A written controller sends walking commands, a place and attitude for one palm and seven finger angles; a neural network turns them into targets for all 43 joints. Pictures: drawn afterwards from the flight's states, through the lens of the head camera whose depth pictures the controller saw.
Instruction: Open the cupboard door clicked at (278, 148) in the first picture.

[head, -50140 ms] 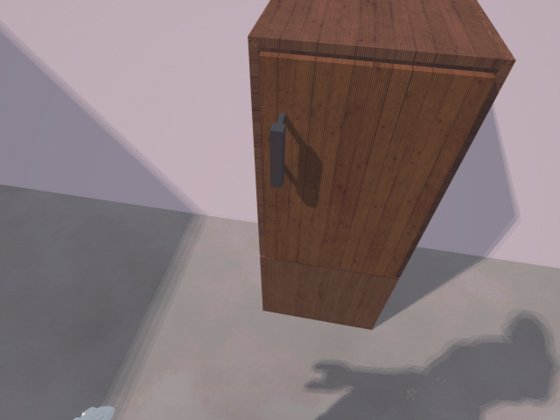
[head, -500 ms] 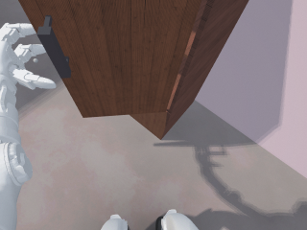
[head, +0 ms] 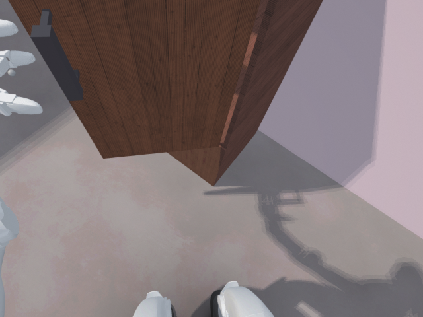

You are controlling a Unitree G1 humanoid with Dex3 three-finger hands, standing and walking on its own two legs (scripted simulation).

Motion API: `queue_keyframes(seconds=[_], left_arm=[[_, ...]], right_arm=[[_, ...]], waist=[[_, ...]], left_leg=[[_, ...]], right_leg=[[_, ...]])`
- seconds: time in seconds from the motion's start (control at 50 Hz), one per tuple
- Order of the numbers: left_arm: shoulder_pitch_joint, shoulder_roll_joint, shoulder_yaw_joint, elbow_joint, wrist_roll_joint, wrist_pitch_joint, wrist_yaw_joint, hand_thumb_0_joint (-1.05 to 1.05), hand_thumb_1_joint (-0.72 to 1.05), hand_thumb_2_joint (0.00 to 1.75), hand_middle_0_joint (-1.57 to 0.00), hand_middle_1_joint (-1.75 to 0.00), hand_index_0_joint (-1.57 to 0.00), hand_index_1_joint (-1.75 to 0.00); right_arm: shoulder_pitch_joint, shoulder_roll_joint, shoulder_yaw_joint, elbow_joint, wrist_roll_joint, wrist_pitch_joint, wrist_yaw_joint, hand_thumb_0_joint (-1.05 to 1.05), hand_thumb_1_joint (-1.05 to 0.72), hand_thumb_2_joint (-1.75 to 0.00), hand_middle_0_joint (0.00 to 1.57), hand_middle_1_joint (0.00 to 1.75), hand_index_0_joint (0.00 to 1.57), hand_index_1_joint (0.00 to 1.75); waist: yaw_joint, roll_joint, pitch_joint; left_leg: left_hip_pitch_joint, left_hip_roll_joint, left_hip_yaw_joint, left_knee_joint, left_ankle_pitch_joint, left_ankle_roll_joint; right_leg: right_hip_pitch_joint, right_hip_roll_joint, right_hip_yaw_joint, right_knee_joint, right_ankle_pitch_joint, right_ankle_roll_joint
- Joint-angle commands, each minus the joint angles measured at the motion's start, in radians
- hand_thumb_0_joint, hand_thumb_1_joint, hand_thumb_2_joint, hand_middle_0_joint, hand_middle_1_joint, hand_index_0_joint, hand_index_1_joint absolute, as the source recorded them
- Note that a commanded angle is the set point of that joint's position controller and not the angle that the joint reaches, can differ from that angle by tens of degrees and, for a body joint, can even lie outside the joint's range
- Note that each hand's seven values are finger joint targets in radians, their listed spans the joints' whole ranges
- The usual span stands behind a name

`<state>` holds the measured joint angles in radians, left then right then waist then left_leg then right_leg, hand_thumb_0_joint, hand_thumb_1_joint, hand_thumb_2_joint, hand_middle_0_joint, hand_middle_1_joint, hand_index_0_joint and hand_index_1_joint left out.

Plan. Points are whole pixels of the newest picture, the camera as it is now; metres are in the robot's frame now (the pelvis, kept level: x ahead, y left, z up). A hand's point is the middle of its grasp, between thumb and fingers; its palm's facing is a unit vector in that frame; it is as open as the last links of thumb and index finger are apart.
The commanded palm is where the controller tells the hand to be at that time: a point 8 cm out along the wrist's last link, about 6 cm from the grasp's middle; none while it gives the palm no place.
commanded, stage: move the hooked fingers beside the handle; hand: left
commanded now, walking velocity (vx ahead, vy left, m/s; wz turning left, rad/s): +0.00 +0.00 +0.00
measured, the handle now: (62, 58) +0.55 +0.21 +0.11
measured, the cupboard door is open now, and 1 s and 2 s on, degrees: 47 47 47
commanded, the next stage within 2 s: slide the fingers in behind the handle in 0.88 s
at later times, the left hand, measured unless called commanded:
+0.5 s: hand (13, 69) +0.52 +0.28 +0.11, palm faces -0.01 -1.00 +0.00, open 14.0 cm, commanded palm +0.51 +0.32 +0.11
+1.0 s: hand (17, 68) +0.52 +0.27 +0.11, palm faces +0.01 -1.00 -0.02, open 14.0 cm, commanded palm +0.50 +0.31 +0.11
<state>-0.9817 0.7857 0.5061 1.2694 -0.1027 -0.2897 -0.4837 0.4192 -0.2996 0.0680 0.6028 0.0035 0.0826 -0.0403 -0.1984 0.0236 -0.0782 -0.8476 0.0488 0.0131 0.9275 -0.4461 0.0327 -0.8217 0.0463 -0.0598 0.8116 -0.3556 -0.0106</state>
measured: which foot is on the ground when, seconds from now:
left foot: down 0.00-1.00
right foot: down 0.00-1.00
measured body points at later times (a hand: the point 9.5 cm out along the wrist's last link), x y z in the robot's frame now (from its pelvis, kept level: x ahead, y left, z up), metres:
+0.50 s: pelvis +0.00 +0.01 +0.00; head +0.15 +0.04 +0.42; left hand +0.52 +0.33 +0.11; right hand -0.03 -0.26 -0.10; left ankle -0.01 +0.09 -0.69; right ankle +0.01 -0.12 -0.69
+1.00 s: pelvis +0.01 +0.00 +0.00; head +0.15 +0.03 +0.43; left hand +0.51 +0.32 +0.12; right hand +0.00 -0.27 -0.10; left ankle -0.01 +0.09 -0.69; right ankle +0.01 -0.12 -0.69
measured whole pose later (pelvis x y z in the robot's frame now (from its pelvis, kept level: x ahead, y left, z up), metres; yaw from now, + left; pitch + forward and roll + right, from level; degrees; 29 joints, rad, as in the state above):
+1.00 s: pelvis +0.01 +0.00 +0.00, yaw +0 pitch +22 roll -4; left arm -0.96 0.77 0.51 1.23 -0.09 -0.28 -0.46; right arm 0.41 -0.30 0.06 0.58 0.00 0.09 -0.03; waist -0.20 0.03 -0.09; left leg -0.85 0.05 0.01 0.93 -0.46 0.03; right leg -0.82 0.05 -0.06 0.81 -0.37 -0.01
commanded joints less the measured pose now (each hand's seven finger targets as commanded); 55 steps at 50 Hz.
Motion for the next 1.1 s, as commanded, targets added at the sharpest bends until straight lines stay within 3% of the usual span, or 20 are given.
queue_keyframes(seconds=[0.0,0.04,0.06,0.1,0.14,0.16,0.2,0.26,0.4,0.46,0.54,0.62,0.66,0.7,0.82,0.86,0.92,1.0,1.04,1.08], left_arm=[[-0.424,0.313,0.020,-0.202,-0.024,-0.059,-0.007,0.00,-0.50,0.30,-0.30,-1.20,-0.30,-1.20],[-0.445,0.326,0.023,-0.192,-0.028,-0.057,-0.013,0.00,-0.50,0.30,-0.30,-1.20,-0.30,-1.20],[-0.463,0.362,0.042,-0.200,-0.023,-0.058,-0.015,0.00,-0.50,0.30,-0.30,-1.20,-0.30,-1.20],[-0.465,0.322,0.006,-0.191,-0.021,-0.053,-0.022,0.00,-0.50,0.30,-0.30,-1.20,-0.30,-1.20],[-0.454,0.337,0.026,-0.198,-0.031,-0.056,-0.026,0.00,-0.50,0.30,-0.30,-1.20,-0.30,-1.20],[-0.450,0.338,0.021,-0.193,-0.025,-0.052,-0.026,0.00,-0.50,0.30,-0.30,-1.20,-0.30,-1.20],[-0.477,0.296,-0.017,-0.167,-0.023,-0.036,-0.024,0.00,-0.50,0.30,-0.30,-1.20,-0.30,-1.20],[-0.496,0.348,0.019,-0.207,-0.016,-0.042,-0.014,0.00,-0.50,0.30,-0.30,-1.20,-0.30,-1.20],[-0.461,0.329,0.020,-0.210,-0.009,-0.030,0.003,0.00,-0.50,0.30,-0.30,-1.20,-0.30,-1.20],[-0.464,0.389,0.064,-0.235,-0.004,-0.035,0.012,0.00,-0.50,0.30,-0.30,-1.20,-0.30,-1.20],[-0.447,0.307,0.018,-0.279,-0.015,-0.045,0.007,0.00,-0.50,0.30,-0.30,-1.20,-0.30,-1.20],[-0.402,0.270,0.008,-0.249,-0.030,-0.028,0.001,0.00,-0.50,0.30,-0.30,-1.20,-0.30,-1.20],[-0.395,0.259,0.009,-0.281,-0.035,-0.030,0.005,0.00,-0.50,0.30,-0.30,-1.20,-0.30,-1.20],[-0.379,0.233,-0.013,-0.245,-0.031,-0.021,0.013,0.00,-0.50,0.30,-0.30,-1.20,-0.30,-1.20],[-0.408,0.314,0.042,-0.250,-0.020,-0.042,0.039,0.00,-0.50,0.30,-0.30,-1.20,-0.30,-1.20],[-0.421,0.338,0.051,-0.258,-0.010,-0.054,0.039,0.00,-0.50,0.30,-0.30,-1.20,-0.30,-1.20],[-0.362,0.330,0.056,-0.269,-0.018,-0.055,0.024,0.00,-0.50,0.30,-0.30,-1.20,-0.30,-1.20],[-0.365,0.275,0.003,-0.213,-0.030,-0.030,0.000,0.00,-0.50,0.30,-0.30,-1.20,-0.30,-1.20],[-0.416,0.243,-0.017,-0.271,-0.037,-0.040,-0.002,0.00,-0.50,0.30,-0.30,-1.20,-0.30,-1.20],[-0.404,0.250,-0.002,-0.272,-0.045,-0.044,0.001,0.00,-0.50,0.30,-0.30,-1.20,-0.30,-1.20]], right_arm=[[0.181,-0.197,-0.068,-0.029,-0.001,-0.013,-0.018,0.00,-0.90,-0.90,0.20,0.30,0.20,0.30],[0.188,-0.203,-0.066,-0.026,0.000,-0.015,-0.023,0.00,-0.90,-0.90,0.20,0.30,0.20,0.30],[0.187,-0.206,-0.066,-0.025,0.000,-0.016,-0.023,0.00,-0.90,-0.90,0.20,0.30,0.20,0.30],[0.192,-0.202,-0.064,-0.022,-0.001,-0.019,-0.023,0.00,-0.90,-0.90,0.20,0.30,0.20,0.30],[0.199,-0.205,-0.064,-0.023,-0.002,-0.020,-0.024,0.00,-0.90,-0.90,0.20,0.30,0.20,0.30],[0.196,-0.204,-0.063,-0.022,-0.002,-0.019,-0.024,0.00,-0.90,-0.90,0.20,0.30,0.20,0.30],[0.195,-0.204,-0.061,-0.017,-0.002,-0.022,-0.022,0.00,-0.90,-0.90,0.20,0.30,0.20,0.30],[0.208,-0.207,-0.062,-0.017,-0.007,-0.022,-0.025,0.00,-0.90,-0.90,0.20,0.30,0.20,0.30],[0.218,-0.204,-0.064,-0.020,-0.011,-0.016,-0.013,0.00,-0.90,-0.90,0.20,0.30,0.20,0.30],[0.217,-0.205,-0.063,-0.028,-0.011,-0.011,-0.013,0.00,-0.90,-0.90,0.20,0.30,0.20,0.30],[0.222,-0.198,-0.070,-0.033,-0.012,-0.007,-0.006,0.00,-0.90,-0.90,0.20,0.30,0.20,0.30],[0.222,-0.200,-0.076,-0.027,-0.010,0.000,-0.002,0.00,-0.90,-0.90,0.20,0.30,0.20,0.30],[0.223,-0.196,-0.078,-0.025,-0.011,0.001,0.000,0.00,-0.90,-0.90,0.20,0.30,0.20,0.30],[0.212,-0.193,-0.076,-0.026,-0.009,0.004,0.001,0.00,-0.90,-0.90,0.20,0.30,0.20,0.30],[0.202,-0.194,-0.073,-0.032,-0.008,0.000,-0.003,0.00,-0.90,-0.90,0.20,0.30,0.20,0.30],[0.198,-0.191,-0.070,-0.035,-0.007,0.000,-0.006,0.00,-0.90,-0.90,0.20,0.30,0.20,0.30],[0.194,-0.191,-0.075,-0.046,-0.005,0.001,-0.003,0.00,-0.90,-0.90,0.20,0.30,0.20,0.30],[0.182,-0.191,-0.069,-0.048,0.002,0.004,-0.008,0.00,-0.90,-0.90,0.20,0.30,0.20,0.30],[0.187,-0.189,-0.074,-0.044,-0.002,-0.002,-0.010,0.00,-0.90,-0.90,0.20,0.30,0.20,0.30],[0.193,-0.190,-0.078,-0.034,-0.004,-0.004,-0.011,0.00,-0.90,-0.90,0.20,0.30,0.20,0.30]], waist=[[0.000,0.187,-0.437],[-0.013,0.159,-0.433],[-0.005,0.195,-0.455],[-0.015,0.204,-0.454],[-0.009,0.189,-0.469],[-0.006,0.221,-0.475],[-0.029,0.194,-0.416],[-0.015,0.228,-0.486],[-0.007,0.233,-0.488],[0.006,0.246,-0.511],[-0.002,0.266,-0.523],[-0.003,0.207,-0.497],[0.005,0.251,-0.518],[-0.002,0.203,-0.449],[0.004,0.167,-0.469],[0.011,0.203,-0.490],[0.024,0.187,-0.526],[0.000,0.157,-0.441],[-0.005,0.206,-0.474],[-0.003,0.183,-0.505]], left_leg=[[0.327,-0.012,-0.068,-0.083,0.438,-0.007],[0.316,-0.012,-0.073,-0.082,0.420,-0.001],[0.318,-0.012,-0.074,-0.079,0.416,-0.005],[0.334,-0.011,-0.079,-0.076,0.425,-0.009],[0.344,-0.010,-0.081,-0.072,0.449,-0.008],[0.355,-0.008,-0.081,-0.073,0.452,-0.013],[0.328,-0.006,-0.084,-0.074,0.399,-0.010],[0.368,-0.005,-0.093,-0.068,0.454,-0.017],[0.397,0.000,-0.097,-0.065,0.525,-0.028],[0.381,-0.003,-0.090,-0.063,0.538,-0.025],[0.460,0.005,-0.100,-0.060,0.638,-0.038],[0.445,0.006,-0.100,-0.068,0.620,-0.033],[0.487,0.007,-0.100,-0.066,0.684,-0.042],[0.435,0.004,-0.095,-0.073,0.618,-0.033],[0.351,-0.010,-0.072,-0.072,0.528,-0.012],[0.355,-0.012,-0.070,-0.068,0.548,-0.014],[0.371,-0.011,-0.065,-0.065,0.586,-0.014],[0.317,-0.015,-0.057,-0.073,0.503,-0.002],[0.374,-0.014,-0.064,-0.072,0.524,-0.005],[0.393,-0.011,-0.070,-0.068,0.545,-0.008]], right_leg=[[0.174,0.019,0.026,-0.057,0.304,-0.005],[0.163,0.021,0.026,-0.058,0.287,-0.006],[0.163,0.019,0.030,-0.056,0.277,-0.004],[0.139,0.020,0.023,-0.055,0.269,-0.006],[0.147,0.024,0.021,-0.050,0.284,-0.009],[0.131,0.021,0.020,-0.050,0.276,-0.007],[0.092,0.022,0.016,-0.060,0.230,-0.004],[0.100,0.022,0.013,-0.046,0.254,-0.008],[0.095,0.027,0.002,-0.044,0.284,-0.008],[0.131,0.027,0.009,-0.038,0.313,-0.009],[0.103,0.032,-0.002,-0.039,0.334,-0.011],[0.113,0.033,-0.005,-0.050,0.332,-0.005],[0.103,0.032,-0.005,-0.051,0.350,-0.006],[0.101,0.031,-0.005,-0.057,0.329,-0.004],[0.194,0.025,0.020,-0.049,0.370,-0.004],[0.212,0.024,0.025,-0.041,0.394,-0.006],[0.242,0.024,0.026,-0.040,0.431,-0.004],[0.218,0.023,0.029,-0.054,0.394,0.000],[0.192,0.023,0.026,-0.053,0.384,-0.005],[0.199,0.023,0.024,-0.053,0.393,-0.003]])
